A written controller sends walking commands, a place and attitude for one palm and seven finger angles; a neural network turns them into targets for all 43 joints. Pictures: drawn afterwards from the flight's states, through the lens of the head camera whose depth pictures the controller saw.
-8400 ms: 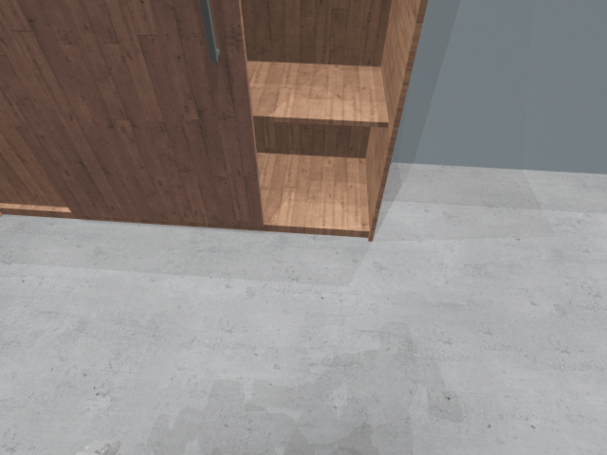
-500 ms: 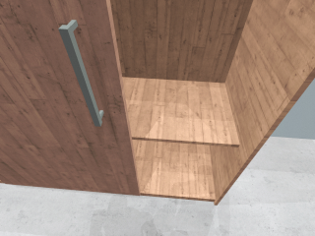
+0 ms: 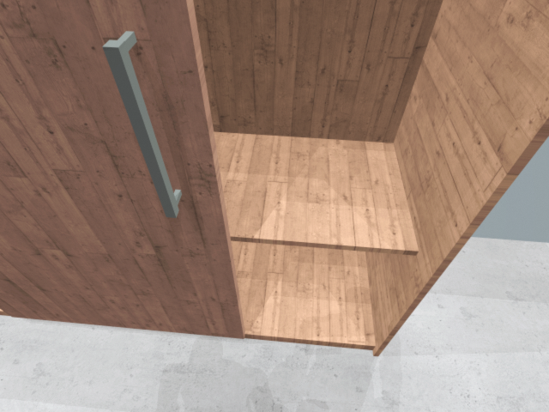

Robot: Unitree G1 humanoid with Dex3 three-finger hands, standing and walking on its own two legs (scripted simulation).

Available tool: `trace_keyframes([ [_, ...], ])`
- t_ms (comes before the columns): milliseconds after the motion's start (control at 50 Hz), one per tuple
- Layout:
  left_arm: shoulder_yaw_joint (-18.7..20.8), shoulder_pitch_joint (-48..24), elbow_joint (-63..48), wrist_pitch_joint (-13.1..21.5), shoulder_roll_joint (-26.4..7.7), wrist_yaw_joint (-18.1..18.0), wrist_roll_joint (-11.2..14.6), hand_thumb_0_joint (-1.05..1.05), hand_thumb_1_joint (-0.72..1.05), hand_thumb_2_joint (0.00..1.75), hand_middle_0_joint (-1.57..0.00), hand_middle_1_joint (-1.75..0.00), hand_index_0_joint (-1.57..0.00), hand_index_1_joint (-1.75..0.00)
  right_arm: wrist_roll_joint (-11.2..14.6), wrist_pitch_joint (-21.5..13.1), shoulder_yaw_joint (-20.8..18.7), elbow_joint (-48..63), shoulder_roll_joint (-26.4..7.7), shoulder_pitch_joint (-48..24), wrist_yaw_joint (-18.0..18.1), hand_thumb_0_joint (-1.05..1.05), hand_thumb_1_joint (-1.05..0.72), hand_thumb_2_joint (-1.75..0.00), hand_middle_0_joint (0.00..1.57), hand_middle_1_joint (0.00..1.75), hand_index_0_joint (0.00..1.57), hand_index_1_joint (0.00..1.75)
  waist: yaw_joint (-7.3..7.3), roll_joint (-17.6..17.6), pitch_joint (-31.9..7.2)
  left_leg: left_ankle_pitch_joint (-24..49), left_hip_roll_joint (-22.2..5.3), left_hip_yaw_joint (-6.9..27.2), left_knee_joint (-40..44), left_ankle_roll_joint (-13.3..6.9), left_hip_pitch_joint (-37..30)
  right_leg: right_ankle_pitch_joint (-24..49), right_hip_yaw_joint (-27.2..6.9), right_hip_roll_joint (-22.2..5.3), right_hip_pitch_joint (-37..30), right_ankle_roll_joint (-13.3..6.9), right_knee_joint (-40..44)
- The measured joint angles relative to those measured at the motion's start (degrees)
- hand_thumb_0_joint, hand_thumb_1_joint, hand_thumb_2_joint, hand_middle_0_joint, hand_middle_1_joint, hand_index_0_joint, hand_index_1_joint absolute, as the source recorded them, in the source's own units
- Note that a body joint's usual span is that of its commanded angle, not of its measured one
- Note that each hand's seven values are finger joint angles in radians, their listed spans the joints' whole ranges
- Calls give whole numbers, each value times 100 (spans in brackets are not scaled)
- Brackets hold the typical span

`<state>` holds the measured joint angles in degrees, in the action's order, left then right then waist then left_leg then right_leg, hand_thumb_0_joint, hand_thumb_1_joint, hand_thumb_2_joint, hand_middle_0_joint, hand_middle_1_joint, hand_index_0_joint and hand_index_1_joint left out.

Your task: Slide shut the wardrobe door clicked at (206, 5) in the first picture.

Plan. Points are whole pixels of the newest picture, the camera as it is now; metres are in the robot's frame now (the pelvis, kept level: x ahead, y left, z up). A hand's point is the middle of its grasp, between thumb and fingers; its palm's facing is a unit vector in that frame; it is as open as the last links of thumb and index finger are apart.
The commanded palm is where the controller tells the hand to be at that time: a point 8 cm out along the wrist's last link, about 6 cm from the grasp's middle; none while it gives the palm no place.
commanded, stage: raise the hand with hooked fingers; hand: left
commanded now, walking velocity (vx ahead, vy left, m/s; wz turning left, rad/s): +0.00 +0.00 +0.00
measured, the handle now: (154, 140) +0.44 +0.22 +0.17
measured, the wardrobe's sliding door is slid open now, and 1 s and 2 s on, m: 0.46 0.46 0.46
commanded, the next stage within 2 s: none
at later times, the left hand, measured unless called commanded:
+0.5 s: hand out of the picture +0.12 +0.17 -0.02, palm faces +0.01 -1.00 +0.01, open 8.6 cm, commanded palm +0.11 +0.24 -0.01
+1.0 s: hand (83, 363) +0.16 +0.24 +0.06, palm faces +0.01 -1.00 -0.08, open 11.7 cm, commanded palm +0.13 +0.29 +0.07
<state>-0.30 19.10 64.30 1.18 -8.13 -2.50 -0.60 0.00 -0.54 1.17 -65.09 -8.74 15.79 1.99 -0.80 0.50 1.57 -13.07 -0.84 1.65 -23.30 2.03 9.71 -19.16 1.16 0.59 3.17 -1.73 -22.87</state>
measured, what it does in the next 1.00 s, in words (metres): shifts its weight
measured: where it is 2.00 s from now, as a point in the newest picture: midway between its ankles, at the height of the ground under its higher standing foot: outside the picture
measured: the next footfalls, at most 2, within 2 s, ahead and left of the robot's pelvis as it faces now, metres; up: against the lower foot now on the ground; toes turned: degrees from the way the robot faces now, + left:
none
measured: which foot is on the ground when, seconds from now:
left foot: down 0.00-1.00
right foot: down 0.00-1.00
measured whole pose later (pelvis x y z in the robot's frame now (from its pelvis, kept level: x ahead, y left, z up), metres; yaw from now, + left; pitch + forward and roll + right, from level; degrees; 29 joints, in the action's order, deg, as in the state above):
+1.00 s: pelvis -0.07 +0.02 -0.03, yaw +0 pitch +4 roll -2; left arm 15.9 17.1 -0.5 12.5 -17.5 18.3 18.7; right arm 2.7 -18.4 1.0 -37.3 -15.5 18.6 4.6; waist 0.6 -3.0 -3.8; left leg -17.4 -1.3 2.0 -45.4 0.3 31.6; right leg -23.5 2.4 0.8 24.2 -0.3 -44.2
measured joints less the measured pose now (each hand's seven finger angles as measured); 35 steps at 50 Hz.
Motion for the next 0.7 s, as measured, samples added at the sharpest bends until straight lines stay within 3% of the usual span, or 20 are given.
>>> trace_keyframes([
  [80,-3,6,-1,55,23,-42,-25,1,91,90,-20,-30,-20,-29,-1,13,-13,23,-26,-13,-9,0,-92,-90,20,30,20,30,-12,-41,-12,-41,-38,-27,-196,-22,143,21,7,32,37,13,18],
  [120,-10,645,-2157,-492,-18,-94,396,2,92,90,-20,-30,-20,-30,108,-280,23,544,-126,149,99,1,-92,-90,20,30,20,30,-59,-73,70,-148,-84,-109,-334,-73,228,-15,-45,63,194,23,-183],
  [140,38,885,-3128,-410,-131,-216,484,3,94,90,-20,-31,-21,-30,140,-590,-14,795,-147,228,172,1,-92,-90,20,30,20,30,-93,-38,80,-166,-60,-158,-359,-49,268,-94,-80,29,336,19,-400],
  [180,102,1049,-4562,-140,-297,-331,723,4,94,89,-20,-31,-21,-31,229,-1130,-110,1252,-240,290,239,1,-92,-90,20,30,20,30,3,-53,-10,-147,49,-123,-510,-39,482,-266,-13,-81,602,33,-765],
  [240,324,700,-5733,507,-332,-81,875,4,91,88,-20,-34,-20,-33,133,-1531,-258,1829,-475,104,228,1,-92,-90,20,30,20,30,200,-255,-367,-248,119,12,-1037,-78,1122,-434,128,-142,1152,64,-1238],
  [280,515,364,-5940,1232,-262,344,1036,3,87,86,-20,-36,-20,-35,74,-1603,-346,2131,-549,-174,148,1,-91,-90,20,30,20,30,246,-279,-655,-367,107,-15,-1455,-73,1639,-561,97,-138,1705,68,-1711],
  [320,610,145,-5978,1964,-165,1000,1246,2,83,85,-20,-38,-20,-37,66,-1611,-428,2434,-562,-465,29,1,-91,-90,20,30,20,30,235,-214,-860,-516,63,-78,-1919,-50,2143,-715,26,-105,2259,55,-2234],
  [360,603,102,-5986,2412,-98,1679,1369,2,78,83,-20,-40,-20,-40,93,-1561,-490,2800,-589,-685,-80,1,-91,-90,20,30,20,30,200,-151,-942,-669,25,-120,-2364,-22,2533,-870,-22,-74,2673,31,-2704],
  [400,551,253,-6077,2387,-84,2055,1416,1,73,81,-21,-43,-21,-43,136,-1424,-515,3192,-614,-804,-96,1,-91,-90,20,30,20,30,138,-88,-965,-782,13,-144,-2699,-33,2775,-998,-50,-65,2930,27,-3065],
  [440,512,497,-6185,2107,-93,2097,1457,1,67,80,-22,-46,-22,-45,176,-1259,-506,3533,-634,-840,-38,1,-91,-90,20,30,20,30,66,-53,-950,-857,8,-115,-2933,-28,2911,-1080,-23,-57,3047,15,-3290],
  [500,557,849,-6333,1850,-127,1740,1418,1,60,77,-23,-50,-23,-50,187,-1136,-450,3846,-613,-781,68,1,-91,-90,20,30,20,30,-44,-59,-904,-919,-9,3,-3170,-33,3039,-1131,91,-26,3093,-2,-3434],
  [580,733,881,-6618,2051,-357,1397,1347,2,50,73,-23,-56,-23,-56,138,-1180,-238,3842,-519,-594,183,1,-91,-90,20,30,20,30,-157,-120,-812,-940,-41,239,-3397,-14,3190,-1121,317,38,3092,-43,-3481],
  [640,813,474,-6659,2195,-559,1589,1466,2,43,70,-23,-61,-23,-60,163,-1282,9,3573,-435,-482,226,1,-91,-90,20,30,20,30,-163,-220,-694,-903,-56,385,-3439,-8,3194,-1054,454,79,3005,-63,-3405],
  [700,879,-24,-6516,1937,-747,1956,1621,1,36,67,-24,-65,-24,-65,208,-1338,229,3261,-333,-348,251,1,-90,-90,20,30,20,30,-101,-307,-628,-807,-77,419,-3296,-17,3076,-926,483,108,2863,-53,-3204],
])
